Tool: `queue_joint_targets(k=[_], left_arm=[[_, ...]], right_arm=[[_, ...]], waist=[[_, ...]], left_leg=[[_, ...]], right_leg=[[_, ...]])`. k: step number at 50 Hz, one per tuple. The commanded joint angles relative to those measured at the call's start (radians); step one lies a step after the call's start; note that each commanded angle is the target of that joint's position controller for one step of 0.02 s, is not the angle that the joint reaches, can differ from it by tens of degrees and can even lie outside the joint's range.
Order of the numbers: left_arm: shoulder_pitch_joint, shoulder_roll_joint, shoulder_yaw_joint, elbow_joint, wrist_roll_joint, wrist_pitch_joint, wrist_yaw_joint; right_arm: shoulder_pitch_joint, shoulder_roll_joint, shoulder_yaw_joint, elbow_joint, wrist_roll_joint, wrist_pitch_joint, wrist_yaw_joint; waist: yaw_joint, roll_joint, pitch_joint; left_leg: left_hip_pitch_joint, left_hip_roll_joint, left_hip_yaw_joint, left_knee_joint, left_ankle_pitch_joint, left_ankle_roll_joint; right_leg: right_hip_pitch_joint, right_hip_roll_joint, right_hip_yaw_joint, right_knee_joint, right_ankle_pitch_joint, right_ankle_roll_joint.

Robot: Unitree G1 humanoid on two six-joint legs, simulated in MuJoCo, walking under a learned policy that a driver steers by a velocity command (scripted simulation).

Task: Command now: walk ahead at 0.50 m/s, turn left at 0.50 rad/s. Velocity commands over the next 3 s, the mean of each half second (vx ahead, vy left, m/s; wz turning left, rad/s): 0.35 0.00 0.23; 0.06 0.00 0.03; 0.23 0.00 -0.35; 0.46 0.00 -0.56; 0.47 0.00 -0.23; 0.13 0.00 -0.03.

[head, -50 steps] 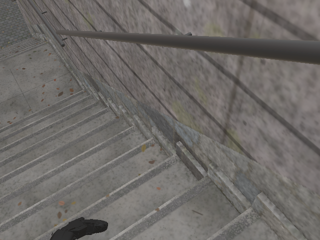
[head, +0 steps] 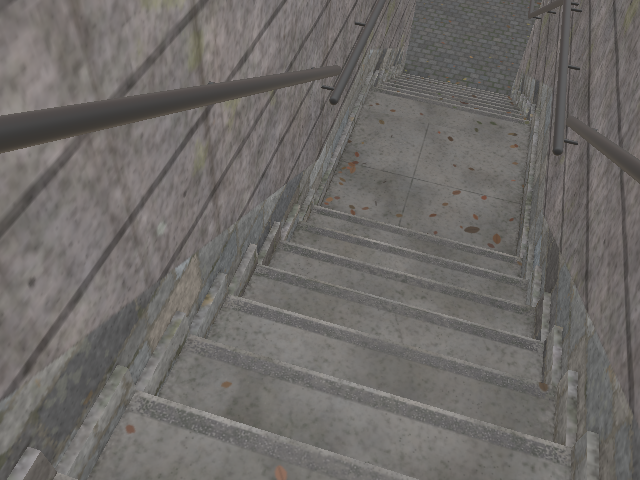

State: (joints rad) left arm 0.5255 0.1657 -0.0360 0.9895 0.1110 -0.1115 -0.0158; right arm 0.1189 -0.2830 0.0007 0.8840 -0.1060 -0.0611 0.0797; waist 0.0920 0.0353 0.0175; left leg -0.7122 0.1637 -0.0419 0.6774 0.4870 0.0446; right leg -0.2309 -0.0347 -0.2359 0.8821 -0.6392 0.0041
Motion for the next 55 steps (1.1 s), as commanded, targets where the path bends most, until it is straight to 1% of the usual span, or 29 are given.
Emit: queue_joint_targets(k=[1, 3, 6, 7, 8, 9, 11, 12, 13, 14, 15, 17, 20, 21, 23, 25, 29, 30, 32, 34, 35, 36, 37, 41, 45, 51, 52, 53, 55], left_arm=[[0.075, 0.108, 0.016, 0.013, 0.007, 0.000, -0.014], [0.156, 0.147, 0.032, 0.091, -0.035, 0.007, 0.005], [0.141, 0.192, 0.066, 0.142, -0.018, 0.049, 0.002], [0.085, 0.205, 0.067, 0.119, 0.023, 0.059, -0.036], [0.172, 0.147, 0.056, 0.153, 0.029, 0.056, -0.075], [0.284, 0.027, 0.034, 0.165, -0.025, 0.049, -0.108], [-0.143, 0.112, 0.055, -0.013, -0.100, 0.014, -0.086], [-0.191, 0.131, 0.054, -0.046, -0.094, 0.001, -0.060], [-0.175, 0.123, 0.056, -0.057, -0.090, -0.013, -0.039], [-0.128, 0.100, 0.054, -0.074, -0.057, -0.018, -0.012], [-0.097, 0.092, 0.065, -0.047, -0.054, -0.006, 0.002], [-0.028, 0.074, 0.077, 0.004, -0.037, 0.030, -0.021], [0.185, 0.039, 0.069, 0.075, -0.022, 0.047, -0.064], [0.029, 0.076, 0.071, 0.020, -0.004, 0.054, -0.063], [-0.207, 0.129, 0.079, -0.054, -0.024, 0.067, -0.041], [-0.282, 0.104, 0.063, -0.036, -0.033, 0.069, -0.044], [-0.316, 0.139, 0.063, -0.033, -0.046, 0.086, -0.071], [-0.480, 0.079, 0.056, -0.116, -0.149, 0.085, -0.020], [-0.383, 0.093, 0.058, -0.074, -0.140, 0.059, 0.002], [-0.016, 0.181, 0.091, 0.077, -0.113, 0.032, 0.002], [0.102, 0.285, 0.120, 0.129, -0.108, 0.036, -0.009], [0.091, 0.253, 0.119, 0.100, -0.132, 0.052, -0.021], [0.053, 0.198, 0.108, 0.067, -0.153, 0.068, -0.022], [-0.160, 0.169, 0.077, 0.003, -0.114, 0.113, 0.049], [-0.247, 0.157, 0.056, -0.020, -0.094, 0.075, 0.050], [-0.204, 0.222, 0.066, -0.041, -0.091, 0.086, 0.048], [-0.201, 0.356, 0.102, -0.067, 0.026, 0.018, 0.003], [-0.311, 0.342, 0.109, -0.096, -0.004, -0.007, -0.008], [-0.288, 0.361, 0.132, -0.142, -0.066, -0.028, 0.011]], right_arm=[[-0.162, -0.015, 0.006, -0.091, -0.011, 0.017, 0.010], [-0.230, 0.003, 0.017, -0.100, -0.032, 0.025, 0.005], [-0.134, -0.009, 0.010, -0.046, 0.014, 0.004, -0.012], [0.128, -0.106, -0.042, 0.001, 0.040, -0.013, -0.022], [0.325, -0.230, -0.102, 0.059, 0.016, -0.011, -0.010], [0.555, -0.290, -0.111, 0.112, -0.009, 0.002, 0.004], [0.579, -0.217, -0.118, 0.112, -0.014, -0.003, -0.016], [0.467, -0.178, -0.106, 0.084, 0.012, -0.006, -0.019], [0.344, -0.162, -0.100, 0.067, 0.002, -0.013, -0.014], [0.235, -0.043, -0.051, 0.023, 0.030, -0.042, -0.015], [0.207, -0.070, -0.059, 0.019, 0.051, -0.063, -0.011], [0.235, -0.119, -0.075, 0.017, 0.050, -0.074, -0.008], [0.077, -0.073, -0.060, -0.035, 0.030, -0.074, 0.014], [0.170, -0.037, -0.061, 0.006, 0.029, -0.075, -0.010], [0.378, 0.022, -0.041, 0.091, 0.046, -0.071, -0.046], [0.546, 0.065, -0.023, 0.143, 0.044, -0.057, -0.069], [0.382, 0.000, -0.010, 0.089, 0.010, -0.034, -0.034], [0.370, -0.031, -0.042, 0.112, 0.151, -0.008, -0.094], [0.375, -0.038, -0.040, 0.128, 0.117, 0.018, -0.140], [0.432, -0.012, -0.040, 0.144, 0.111, 0.030, -0.141], [0.558, 0.047, -0.040, 0.153, 0.166, 0.025, -0.141], [0.583, 0.035, -0.031, 0.143, 0.203, 0.029, -0.152], [0.488, 0.026, -0.026, 0.128, 0.192, 0.026, -0.155], [0.212, 0.045, -0.016, 0.029, 0.072, 0.112, -0.146], [0.175, 0.057, -0.019, -0.009, 0.055, 0.163, -0.148], [0.100, 0.054, 0.000, -0.066, 0.081, 0.153, -0.163], [0.190, 0.080, 0.054, -0.212, 0.068, 0.130, -0.058], [0.175, 0.053, 0.045, -0.219, 0.071, 0.109, -0.028], [0.069, -0.001, 0.044, -0.342, 0.084, 0.094, -0.032]], waist=[[0.025, -0.032, 0.160], [0.071, -0.064, 0.217], [0.029, -0.021, 0.171], [-0.104, 0.001, 0.052], [-0.175, 0.072, -0.120], [-0.192, 0.196, -0.470], [-0.315, 0.017, -0.202], [-0.254, -0.041, -0.166], [-0.173, -0.082, -0.052], [-0.065, -0.075, -0.006], [-0.032, -0.072, 0.035], [-0.012, -0.030, 0.013], [0.097, -0.025, -0.010], [0.006, -0.028, -0.004], [-0.113, 0.001, 0.025], [-0.187, -0.061, -0.002], [-0.131, -0.011, 0.067], [-0.210, 0.084, 0.012], [-0.169, 0.037, 0.054], [-0.063, -0.112, -0.007], [-0.075, -0.324, -0.167], [-0.055, -0.332, -0.377], [-0.015, -0.258, -0.382], [-0.073, -0.172, -0.049], [-0.143, -0.166, 0.089], [-0.109, -0.117, -0.033], [-0.137, -0.151, 0.169], [-0.172, -0.071, 0.034], [-0.118, -0.155, -0.099]], left_leg=[[0.169, -0.049, 0.072, -0.114, 0.020, 0.010], [0.085, -0.050, 0.061, -0.274, -0.180, 0.021], [0.341, -0.073, 0.100, -0.426, -0.177, 0.034], [0.745, -0.118, 0.143, -0.341, -0.103, 0.062], [1.176, -0.061, 0.113, -0.135, 0.208, 0.144], [1.542, 0.151, -0.055, 0.079, 0.594, 0.327], [1.265, 0.224, -0.187, -0.093, 0.305, 0.303], [1.092, 0.228, -0.181, -0.115, 0.190, 0.299], [0.833, 0.232, -0.154, -0.153, 0.180, 0.281], [0.600, 0.224, -0.135, -0.159, 0.221, 0.263], [0.446, 0.189, -0.091, -0.236, 0.215, 0.248], [0.311, 0.115, -0.038, -0.274, 0.073, 0.289], [0.032, 0.051, 0.034, -0.154, -0.020, 0.238], [0.250, 0.089, -0.044, -0.138, -0.181, 0.255], [0.585, 0.173, -0.187, -0.036, -0.299, 0.261], [0.669, 0.140, -0.179, 0.093, -0.391, 0.230], [0.108, 0.047, -0.102, 0.122, -0.837, 0.149], [0.204, -0.027, -0.016, 0.128, -0.700, 0.127], [0.234, -0.065, -0.006, 0.314, -0.683, 0.114], [0.152, -0.171, 0.061, 0.668, -0.829, 0.100], [-0.142, -0.274, 0.114, 1.036, -1.452, 0.042], [-0.238, -0.222, 0.094, 1.306, -1.589, 0.038], [-0.303, -0.209, 0.067, 1.375, -1.515, 0.036], [-0.183, -0.157, 0.057, 1.335, -1.143, -0.019], [-0.091, -0.202, -0.004, 1.329, -0.972, -0.038], [-0.001, -0.215, 0.114, 1.344, -1.178, -0.033], [-0.036, -0.174, 0.020, 1.272, -1.134, -0.032], [0.081, -0.173, 0.006, 1.135, -1.167, -0.027], [0.059, -0.204, 0.017, 0.834, -1.396, -0.017]], right_leg=[[-0.208, -0.264, 0.255, -0.210, 0.168, -0.175], [-0.004, -0.319, 0.335, -0.187, 0.210, -0.186], [0.073, -0.289, 0.282, -0.022, 0.390, -0.139], [-0.116, -0.247, 0.194, 0.208, 0.536, -0.090], [-0.364, -0.157, 0.090, 0.528, 0.389, -0.006], [-0.470, -0.068, 0.106, 0.919, -0.186, 0.063], [-0.744, -0.106, 0.187, 0.967, -0.153, 0.060], [-0.710, -0.139, 0.221, 0.953, -0.145, 0.042], [-0.662, -0.167, 0.250, 0.830, -0.044, 0.037], [-0.546, -0.208, 0.330, 0.492, 0.175, 0.039], [-0.404, -0.181, 0.305, 0.331, 0.259, 0.041], [-0.289, -0.113, 0.270, 0.262, 0.457, 0.058], [-0.007, -0.049, 0.255, 0.274, 0.649, 0.042], [-0.262, -0.097, 0.358, 0.143, 0.786, 0.038], [-0.621, -0.151, 0.425, -0.033, 0.766, 0.051], [-0.703, -0.157, 0.409, -0.204, 0.929, 0.063], [-0.172, -0.063, 0.287, -0.321, 1.045, 0.054], [-0.099, 0.008, 0.241, -0.404, 1.004, 0.027], [-0.010, 0.001, 0.231, -0.553, 0.996, 0.013], [0.320, -0.068, 0.182, -0.630, 1.430, 0.016], [0.710, -0.264, 0.292, -0.297, 2.104, -0.051], [0.827, -0.369, 0.350, -0.152, 1.974, -0.112], [0.732, -0.380, 0.387, -0.207, 1.678, -0.154], [-0.013, -0.392, 0.493, -0.602, 0.554, -0.305], [-0.249, -0.323, 0.447, -0.648, 0.470, -0.291], [-0.152, -0.291, 0.349, -0.672, 0.773, -0.295], [-0.307, -0.328, 0.422, -0.686, 0.664, -0.265], [-0.304, -0.307, 0.413, -0.664, 0.648, -0.221], [-0.135, -0.314, 0.476, -0.664, 0.689, -0.247]])
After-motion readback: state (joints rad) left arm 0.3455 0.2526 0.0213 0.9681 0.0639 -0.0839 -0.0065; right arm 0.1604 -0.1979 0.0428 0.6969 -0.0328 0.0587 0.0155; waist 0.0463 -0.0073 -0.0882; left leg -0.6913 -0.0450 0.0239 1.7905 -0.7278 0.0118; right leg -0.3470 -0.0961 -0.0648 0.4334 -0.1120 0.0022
